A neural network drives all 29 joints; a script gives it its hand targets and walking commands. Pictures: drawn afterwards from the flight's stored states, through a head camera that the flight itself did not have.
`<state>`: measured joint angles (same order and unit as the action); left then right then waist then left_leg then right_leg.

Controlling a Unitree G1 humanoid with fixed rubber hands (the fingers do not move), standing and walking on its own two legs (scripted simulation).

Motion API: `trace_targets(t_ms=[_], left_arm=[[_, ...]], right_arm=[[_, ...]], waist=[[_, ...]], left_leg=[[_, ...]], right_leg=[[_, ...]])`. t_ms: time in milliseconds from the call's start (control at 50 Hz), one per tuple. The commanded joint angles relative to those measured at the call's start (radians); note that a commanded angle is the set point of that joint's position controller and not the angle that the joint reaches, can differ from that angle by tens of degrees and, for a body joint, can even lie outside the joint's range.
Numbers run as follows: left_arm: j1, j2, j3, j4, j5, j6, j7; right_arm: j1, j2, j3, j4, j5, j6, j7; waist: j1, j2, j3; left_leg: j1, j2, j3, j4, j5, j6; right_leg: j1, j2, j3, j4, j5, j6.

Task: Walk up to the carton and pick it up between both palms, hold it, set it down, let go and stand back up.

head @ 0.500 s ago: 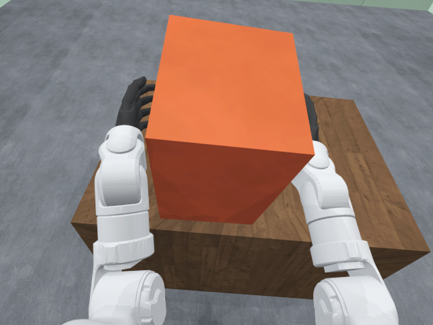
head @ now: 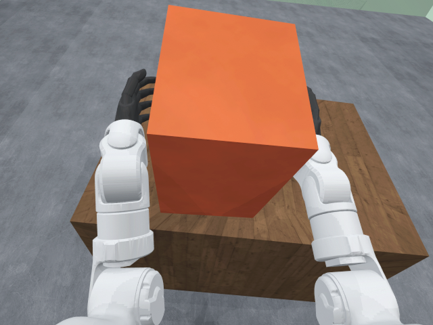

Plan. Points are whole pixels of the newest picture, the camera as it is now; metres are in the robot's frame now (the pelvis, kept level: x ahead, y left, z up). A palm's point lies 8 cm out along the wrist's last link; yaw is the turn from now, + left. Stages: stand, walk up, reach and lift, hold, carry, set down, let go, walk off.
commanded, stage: hold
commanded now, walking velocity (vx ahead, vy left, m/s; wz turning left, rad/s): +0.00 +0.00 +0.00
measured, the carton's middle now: (218, 131) +0.41 +0.00 +0.15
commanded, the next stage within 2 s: none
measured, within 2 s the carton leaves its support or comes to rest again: neither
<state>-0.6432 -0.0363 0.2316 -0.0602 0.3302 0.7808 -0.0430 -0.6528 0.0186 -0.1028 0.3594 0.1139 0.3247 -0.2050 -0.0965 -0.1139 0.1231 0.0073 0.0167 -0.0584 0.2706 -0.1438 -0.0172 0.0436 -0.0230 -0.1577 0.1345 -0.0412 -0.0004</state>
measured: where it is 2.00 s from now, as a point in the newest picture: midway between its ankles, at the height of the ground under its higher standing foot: outside the picture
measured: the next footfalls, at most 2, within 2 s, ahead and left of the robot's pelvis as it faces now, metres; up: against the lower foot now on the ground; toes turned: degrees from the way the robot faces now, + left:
none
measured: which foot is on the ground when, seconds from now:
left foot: down 0.00-1.00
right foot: down 0.00-1.00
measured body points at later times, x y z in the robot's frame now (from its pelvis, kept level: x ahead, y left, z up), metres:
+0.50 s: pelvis +0.00 +0.00 +0.00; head +0.00 +0.05 +0.45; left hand +0.38 +0.14 +0.20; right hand +0.38 -0.15 +0.19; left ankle +0.01 +0.13 -0.75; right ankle +0.03 -0.12 -0.75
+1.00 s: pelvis +0.00 -0.01 +0.00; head +0.00 +0.04 +0.45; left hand +0.39 +0.14 +0.19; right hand +0.38 -0.15 +0.18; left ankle +0.01 +0.13 -0.75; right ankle +0.03 -0.12 -0.75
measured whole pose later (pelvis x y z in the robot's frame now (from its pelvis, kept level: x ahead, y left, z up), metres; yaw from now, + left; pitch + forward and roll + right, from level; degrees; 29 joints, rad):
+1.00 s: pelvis +0.00 -0.01 +0.00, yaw +0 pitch -7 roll -1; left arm -0.66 -0.04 0.26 0.01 0.34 0.73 -0.06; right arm -0.66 0.04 -0.14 0.40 0.05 0.29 -0.19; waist -0.09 -0.12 0.12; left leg 0.00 0.02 -0.06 0.25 -0.13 -0.02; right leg 0.03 -0.02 -0.16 0.13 -0.04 -0.01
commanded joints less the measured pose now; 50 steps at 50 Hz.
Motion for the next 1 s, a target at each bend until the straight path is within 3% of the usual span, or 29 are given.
trace_targets(t_ms=[0, 80, 120, 200, 340, 540, 760, 860, 920, 980], left_arm=[[-0.499, -0.363, -0.371, -0.135, -0.116, -0.040, -0.109], [-0.469, -0.370, -0.326, -0.129, -0.089, -0.014, -0.117], [-0.457, -0.347, -0.325, -0.126, -0.094, -0.007, -0.116], [-0.485, -0.367, -0.357, -0.154, -0.102, -0.008, -0.118], [-0.482, -0.358, -0.359, -0.162, -0.109, -0.021, -0.114], [-0.514, -0.358, -0.320, -0.093, -0.091, -0.028, -0.112], [-0.537, -0.328, -0.288, -0.033, -0.092, -0.082, -0.107], [-0.506, -0.329, -0.279, -0.001, -0.091, -0.103, -0.115], [-0.504, -0.312, -0.301, -0.045, -0.097, -0.106, -0.111], [-0.479, -0.335, -0.322, -0.078, -0.115, -0.099, -0.114]], right_arm=[[-0.560, 0.238, 0.258, -0.239, 0.038, -0.045, 0.049], [-0.543, 0.236, 0.258, -0.231, 0.038, -0.024, 0.047], [-0.555, 0.238, 0.271, -0.240, 0.058, -0.021, 0.048], [-0.581, 0.244, 0.271, -0.267, 0.065, -0.030, 0.051], [-0.579, 0.242, 0.298, -0.292, 0.072, -0.031, 0.036], [-0.586, 0.235, 0.234, -0.216, 0.022, -0.038, 0.055], [-0.606, 0.255, 0.187, -0.194, -0.039, -0.078, 0.081], [-0.586, 0.270, 0.203, -0.186, -0.045, -0.089, 0.079], [-0.583, 0.276, 0.246, -0.213, -0.011, -0.088, 0.072], [-0.565, 0.283, 0.263, -0.234, 0.006, -0.089, 0.064]], waist=[[-0.030, 0.160, -0.456], [-0.015, 0.120, -0.403], [-0.001, 0.135, -0.383], [-0.006, 0.142, -0.428], [-0.016, 0.114, -0.408], [-0.017, 0.131, -0.380], [-0.009, 0.114, -0.416], [0.006, 0.113, -0.452], [0.006, 0.109, -0.459], [0.008, 0.111, -0.472]], left_leg=[[-0.033, -0.065, 0.065, -0.020, 0.282, -0.043], [-0.037, -0.063, 0.069, -0.041, 0.263, -0.033], [-0.045, -0.064, 0.070, -0.052, 0.236, -0.022], [-0.012, -0.068, 0.068, -0.032, 0.298, -0.042], [0.010, -0.066, 0.067, -0.027, 0.343, -0.035], [-0.066, -0.059, 0.074, -0.073, 0.130, -0.036], [-0.137, -0.063, 0.091, -0.093, 0.045, -0.011], [-0.122, -0.066, 0.081, -0.068, 0.123, -0.003], [-0.110, -0.071, 0.079, -0.067, 0.185, 0.008], [-0.096, -0.074, 0.069, -0.053, 0.252, -0.008]], right_leg=[[0.280, 0.060, 0.017, 0.049, 0.188, 0.001], [0.303, 0.055, 0.019, 0.044, 0.194, 0.003], [0.310, 0.054, 0.031, 0.045, 0.159, 0.010], [0.328, 0.064, 0.016, 0.053, 0.213, 0.008], [0.316, 0.062, 0.027, 0.042, 0.256, 0.007], [0.293, 0.057, 0.002, 0.041, 0.057, 0.010], [0.301, 0.048, 0.004, 0.053, 0.025, 0.026], [0.331, 0.043, 0.014, 0.063, 0.136, 0.029], [0.339, 0.038, 0.024, 0.075, 0.207, 0.032], [0.356, 0.047, 0.022, 0.081, 0.259, 0.021]])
